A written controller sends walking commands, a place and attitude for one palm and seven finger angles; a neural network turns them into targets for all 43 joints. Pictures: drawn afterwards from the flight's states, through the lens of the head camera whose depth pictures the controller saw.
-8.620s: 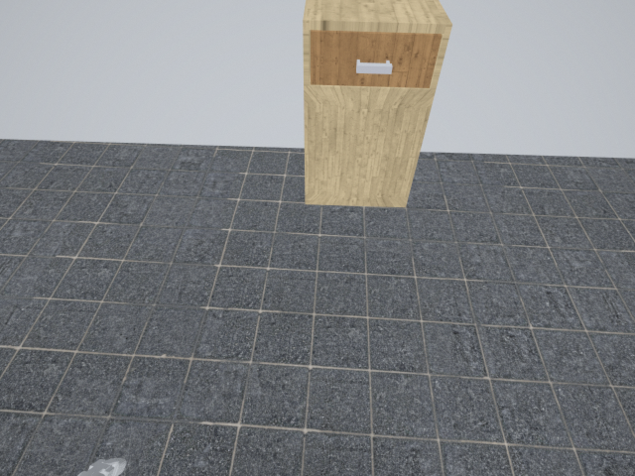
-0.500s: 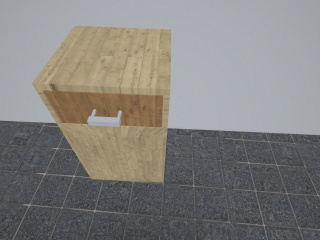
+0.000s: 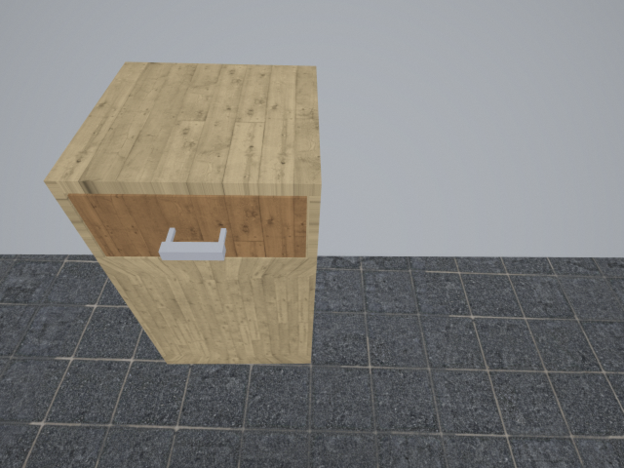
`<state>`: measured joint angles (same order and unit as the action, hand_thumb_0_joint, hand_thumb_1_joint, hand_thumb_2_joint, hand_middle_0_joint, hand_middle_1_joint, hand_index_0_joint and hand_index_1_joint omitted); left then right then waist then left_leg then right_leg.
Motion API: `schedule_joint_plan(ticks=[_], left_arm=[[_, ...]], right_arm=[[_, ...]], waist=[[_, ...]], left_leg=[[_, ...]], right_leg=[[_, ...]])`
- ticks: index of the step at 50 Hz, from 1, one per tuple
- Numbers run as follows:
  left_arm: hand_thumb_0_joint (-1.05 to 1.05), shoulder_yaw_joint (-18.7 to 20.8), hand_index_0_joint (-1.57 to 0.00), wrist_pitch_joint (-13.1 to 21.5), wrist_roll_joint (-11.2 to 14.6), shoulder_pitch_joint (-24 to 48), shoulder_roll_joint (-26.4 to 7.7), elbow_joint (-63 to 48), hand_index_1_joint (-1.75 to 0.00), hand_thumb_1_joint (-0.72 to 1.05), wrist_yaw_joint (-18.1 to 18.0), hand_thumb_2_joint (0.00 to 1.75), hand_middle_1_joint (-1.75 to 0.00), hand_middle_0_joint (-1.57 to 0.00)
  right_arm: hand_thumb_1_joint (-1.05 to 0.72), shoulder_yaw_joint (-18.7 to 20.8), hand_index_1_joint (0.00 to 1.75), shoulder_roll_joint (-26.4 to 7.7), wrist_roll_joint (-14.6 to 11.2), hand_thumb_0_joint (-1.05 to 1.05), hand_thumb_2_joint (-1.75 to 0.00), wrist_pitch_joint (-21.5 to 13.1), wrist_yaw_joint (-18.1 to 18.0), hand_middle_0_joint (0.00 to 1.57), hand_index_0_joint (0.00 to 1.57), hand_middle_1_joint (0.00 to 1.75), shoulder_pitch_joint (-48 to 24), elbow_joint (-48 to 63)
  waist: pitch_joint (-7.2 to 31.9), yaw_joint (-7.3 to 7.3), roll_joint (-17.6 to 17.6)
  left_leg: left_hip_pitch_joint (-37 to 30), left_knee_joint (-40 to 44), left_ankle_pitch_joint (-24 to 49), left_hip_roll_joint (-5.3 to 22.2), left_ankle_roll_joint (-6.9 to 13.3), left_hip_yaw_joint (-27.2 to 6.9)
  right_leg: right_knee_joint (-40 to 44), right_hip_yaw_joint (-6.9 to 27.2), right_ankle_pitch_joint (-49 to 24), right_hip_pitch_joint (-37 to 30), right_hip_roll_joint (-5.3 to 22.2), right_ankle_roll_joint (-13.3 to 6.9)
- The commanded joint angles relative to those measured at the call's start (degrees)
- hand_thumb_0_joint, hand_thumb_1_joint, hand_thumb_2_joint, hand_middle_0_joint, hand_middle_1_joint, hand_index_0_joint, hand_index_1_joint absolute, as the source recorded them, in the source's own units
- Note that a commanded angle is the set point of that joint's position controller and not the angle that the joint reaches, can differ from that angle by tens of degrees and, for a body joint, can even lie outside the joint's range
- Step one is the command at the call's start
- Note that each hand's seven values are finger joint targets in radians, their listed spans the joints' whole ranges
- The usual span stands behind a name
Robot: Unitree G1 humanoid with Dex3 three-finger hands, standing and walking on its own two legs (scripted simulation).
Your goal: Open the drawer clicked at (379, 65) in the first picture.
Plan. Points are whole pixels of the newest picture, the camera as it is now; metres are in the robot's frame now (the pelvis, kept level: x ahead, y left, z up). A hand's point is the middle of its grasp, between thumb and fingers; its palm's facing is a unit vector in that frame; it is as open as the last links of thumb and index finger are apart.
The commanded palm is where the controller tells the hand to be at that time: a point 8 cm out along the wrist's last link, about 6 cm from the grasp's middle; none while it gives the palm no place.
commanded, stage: look again from close up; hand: left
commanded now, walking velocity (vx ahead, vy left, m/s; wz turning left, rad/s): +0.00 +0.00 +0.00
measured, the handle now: (195, 242) +0.51 +0.26 -0.09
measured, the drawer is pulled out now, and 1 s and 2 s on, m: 0.00 0.00 0.00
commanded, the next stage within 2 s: raise the hand with hooked fingers in 0.42 s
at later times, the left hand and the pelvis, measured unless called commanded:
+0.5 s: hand out of the picture -0.04 +0.16 -0.18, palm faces +0.04 -0.98 -0.18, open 7.4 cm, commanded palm none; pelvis -0.03 +0.00 +0.00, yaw +0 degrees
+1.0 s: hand out of the picture +0.12 +0.19 -0.08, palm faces -0.06 -0.14 -0.99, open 8.9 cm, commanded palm +0.12 +0.21 -0.01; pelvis -0.05 -0.03 -0.04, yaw +0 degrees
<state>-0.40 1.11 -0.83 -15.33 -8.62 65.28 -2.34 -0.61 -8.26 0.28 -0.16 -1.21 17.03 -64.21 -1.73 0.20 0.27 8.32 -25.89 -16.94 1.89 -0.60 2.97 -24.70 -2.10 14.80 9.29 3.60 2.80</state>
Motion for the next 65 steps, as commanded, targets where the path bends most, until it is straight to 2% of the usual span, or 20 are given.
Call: schedule_joint_plan(ticks=[1,4,8,15,25,26,27,28,29,30,31,34,37,40,44,48,51,54,60,65], left_arm=[[0.00,0.7,-0.20,1.7,0.1,-4.4,-6.7,-2.8,-0.30,0.90,-0.8,0.90,-0.30,-0.20],[0.00,0.8,-0.20,0.4,0.3,-4.6,-6.0,-4.2,-0.30,0.90,-0.5,0.90,-0.30,-0.20],[0.00,0.9,-0.20,-0.4,0.2,-4.6,-5.3,-4.8,-0.30,0.90,-0.2,0.90,-0.30,-0.20],[0.00,1.2,-0.20,-0.8,0.0,-5.1,-5.5,-6.0,-0.30,0.90,0.2,0.90,-0.30,-0.20],[0.00,1.1,-0.20,-0.2,0.0,-6.8,-5.0,-5.2,-0.30,0.90,0.4,0.90,-0.30,-0.20],[0.00,1.0,-0.20,0.5,-0.6,-8.5,-7.7,-3.3,-0.30,0.90,-1.9,0.90,-0.30,-0.20],[0.00,-2.2,-0.20,10.7,-6.8,35.8,-21.5,-93.1,-0.32,0.88,-2.2,0.89,-0.32,-0.20],[0.00,2.3,-0.20,5.7,-8.4,9.6,-20.7,-75.0,-0.33,0.85,-7.5,0.88,-0.33,-0.20],[0.00,-2.2,-0.21,-2.9,-8.3,-5.3,-10.3,-69.2,-0.34,0.83,-10.2,0.87,-0.34,-0.21],[0.00,-7.0,-0.21,-4.3,-10.8,-5.9,-4.3,-68.8,-0.36,0.81,-10.6,0.86,-0.36,-0.21],[0.00,-7.6,-0.21,-3.5,-14.7,-1.7,-6.9,-73.8,-0.37,0.78,-11.9,0.85,-0.37,-0.21],[0.00,-8.6,-0.21,-2.6,-33.3,-4.2,-9.1,-68.6,-0.42,0.71,-16.6,0.82,-0.42,-0.21],[0.00,-5.3,-0.22,-1.2,-49.9,-17.4,-10.2,-57.9,-0.47,0.64,-21.3,0.79,-0.47,-0.22],[0.00,-1.7,-0.22,1.5,-57.9,-17.9,-12.5,-58.2,-0.51,0.57,-22.7,0.76,-0.51,-0.22],[0.00,1.9,-0.23,2.1,-65.2,-7.7,-16.4,-65.7,-0.57,0.48,-26.0,0.72,-0.57,-0.23],[0.00,3.5,-0.24,2.5,-65.2,2.5,-18.8,-76.3,-0.63,0.39,-29.3,0.68,-0.63,-0.24],[0.00,3.3,-0.24,3.1,-64.0,5.4,-19.1,-79.2,-0.68,0.32,-30.1,0.65,-0.68,-0.24],[0.00,2.2,-0.25,1.2,-61.9,5.1,-18.3,-78.9,-0.72,0.25,-28.4,0.62,-0.72,-0.25],[0.00,0.2,-0.26,-4.0,-58.2,-1.3,-17.8,-76.5,-0.81,0.11,-20.3,0.56,-0.81,-0.26],[0.00,4.6,-0.27,-1.8,-58.8,-0.4,-22.2,-78.5,-0.88,-0.01,-17.8,0.51,-0.88,-0.27]], right_arm=[[-0.90,0.9,0.30,-5.8,0.5,0.00,-0.90,-1.9,0.0,0.20,0.20,0.30,4.9,5.9],[-0.90,1.0,0.30,-6.7,0.5,0.00,-0.90,-1.9,-0.5,0.20,0.20,0.30,5.4,5.8],[-0.90,1.1,0.30,-6.3,0.4,0.00,-0.90,-1.2,-0.5,0.20,0.20,0.30,4.1,6.1],[-0.90,1.3,0.30,-6.4,0.5,0.00,-0.90,-0.9,-0.1,0.20,0.20,0.30,3.8,5.9],[-0.90,1.2,0.30,-6.1,0.4,0.00,-0.90,-1.0,-0.1,0.20,0.20,0.30,4.5,4.7],[-0.90,1.5,0.30,-8.4,0.0,0.00,-0.90,-1.3,0.2,0.20,0.20,0.30,-1.7,8.2],[-0.90,0.6,0.30,-14.5,-3.5,0.00,-0.90,-10.0,-2.8,0.20,0.20,0.30,-3.4,28.0],[-0.90,1.3,0.30,-11.3,-3.0,0.00,-0.90,-15.6,-5.6,0.20,0.20,0.30,-7.8,23.6],[-0.90,2.5,0.30,-9.0,-4.6,0.00,-0.90,-17.9,-5.5,0.20,0.20,0.30,-7.7,23.2],[-0.90,2.0,0.30,-9.0,-5.1,0.00,-0.90,-18.7,-6.0,0.20,0.20,0.30,-6.6,22.8],[-0.90,2.2,0.30,-10.8,-4.2,0.00,-0.90,-19.9,-5.8,0.20,0.20,0.30,-9.1,26.3],[-0.90,2.9,0.30,-12.6,-0.2,0.00,-0.90,-18.7,-4.4,0.20,0.20,0.30,-7.7,31.1],[-0.90,4.7,0.30,-12.4,3.3,0.00,-0.90,-12.8,-1.6,0.20,0.20,0.30,-11.1,37.0],[-0.90,4.3,0.30,-11.4,3.0,0.00,-0.90,-5.7,1.1,0.20,0.20,0.30,-15.1,40.8],[-0.90,4.2,0.30,-10.0,2.7,0.00,-0.90,-1.3,2.2,0.20,0.20,0.30,-18.3,42.7],[-0.90,5.2,0.30,-9.6,4.1,0.00,-0.90,-0.2,2.4,0.20,0.20,0.30,-17.3,43.4],[-0.90,4.9,0.30,-9.7,4.6,0.00,-0.90,-0.3,2.1,0.20,0.20,0.30,-17.7,43.0],[-0.90,4.5,0.30,-10.0,4.5,0.00,-0.90,-0.2,2.0,0.20,0.20,0.30,-18.2,42.5],[-0.90,3.1,0.30,-10.1,3.1,0.00,-0.90,0.9,1.2,0.20,0.20,0.30,-18.1,42.3],[-0.90,2.6,0.30,-9.7,3.4,0.00,-0.90,0.6,0.8,0.20,0.20,0.30,-17.3,41.3]], waist=[[7.9,-1.19,2.9],[6.1,-0.54,-4.6],[-2.7,-0.26,-0.7],[-4.9,0.06,-1.3],[-3.2,-0.16,-0.9],[-7.9,1.73,2.3],[22.3,-3.71,-15.0],[19.0,1.72,-18.4],[9.5,0.18,-14.0],[5.7,-1.10,-8.8],[-0.4,-1.85,-6.4],[0.8,-2.27,4.1],[1.5,3.12,10.4],[4.8,6.77,14.5],[10.3,8.03,6.8],[21.2,4.48,-1.5],[21.8,2.38,-4.8],[21.1,1.25,-3.0],[17.7,2.61,3.4],[17.5,4.29,0.8]], left_leg=[[3.6,-2.9,16.4,3.2,1.9,-2.7],[2.7,-3.3,26.7,5.1,2.2,-3.9],[7.9,-0.2,14.3,4.3,2.2,-3.9],[10.2,4.4,1.9,3.8,2.4,-5.1],[7.1,4.5,2.4,3.4,2.1,-4.0],[11.9,-5.5,6.3,4.3,-0.1,-1.5],[-6.3,3.0,11.8,-1.4,2.7,-0.7],[-4.3,2.5,11.0,0.1,1.9,-0.3],[5.6,4.7,0.3,0.4,0.3,-2.2],[8.3,3.5,-2.7,-0.2,0.9,-1.4],[11.5,2.4,-7.4,-1.1,1.2,-3.4],[17.4,-4.5,-10.7,-3.1,1.3,-3.8],[22.4,-9.4,-9.7,-5.1,0.6,-2.0],[25.6,-11.5,-6.6,-5.9,0.9,-1.4],[24.2,-13.1,-2.4,-6.0,1.5,-1.5],[17.1,-18.9,3.5,-5.0,2.0,-2.2],[15.2,-22.0,4.2,-4.8,2.1,-3.3],[15.7,-21.9,6.5,-4.5,2.4,-3.6],[16.9,-16.1,8.7,-4.0,2.4,-2.9],[15.0,-13.2,10.7,-4.0,2.1,-2.4]], right_leg=[[-5.1,2.0,-27.7,-4.5,4.4,-4.2],[-5.1,0.8,-14.5,-1.4,2.4,-4.4],[-2.8,1.4,-8.3,2.5,2.0,-4.1],[-0.7,1.9,-1.8,3.4,1.4,-3.8],[2.0,3.0,-1.8,4.2,1.9,-3.8],[1.1,5.3,-17.7,6.4,4.9,-3.6],[-4.9,5.2,-11.6,0.3,-2.2,-5.3],[-9.1,-0.1,-2.2,4.4,-2.9,-6.3],[-9.0,-2.6,3.5,9.4,-3.4,-5.1],[-7.8,-3.0,2.8,10.1,-3.6,-4.4],[-6.6,-1.4,6.1,13.8,-3.7,-4.3],[-8.7,0.3,17.3,22.9,-4.7,-4.4],[-6.0,6.4,26.4,25.7,-5.3,-6.0],[-5.7,12.1,21.7,20.8,-3.9,-7.4],[-10.9,11.3,13.1,20.2,-4.8,-8.0],[-16.5,10.9,2.3,24.2,-5.0,-7.6],[-18.2,10.0,1.9,28.5,-5.1,-7.3],[-18.4,8.3,-2.8,26.6,-5.6,-6.7],[-15.3,5.5,-10.1,15.9,-5.3,-5.6],[-13.9,5.7,-13.0,11.5,-4.7,-5.5]])
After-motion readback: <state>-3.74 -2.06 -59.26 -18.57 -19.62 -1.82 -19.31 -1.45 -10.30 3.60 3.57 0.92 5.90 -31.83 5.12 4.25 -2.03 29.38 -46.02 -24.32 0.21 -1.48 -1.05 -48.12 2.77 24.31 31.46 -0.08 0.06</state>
